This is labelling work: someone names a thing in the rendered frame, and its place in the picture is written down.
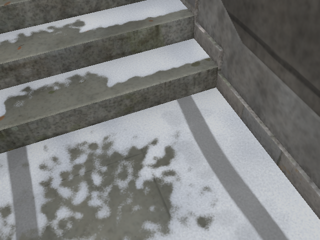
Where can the stairs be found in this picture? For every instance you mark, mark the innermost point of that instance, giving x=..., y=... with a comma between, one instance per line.
x=69, y=64

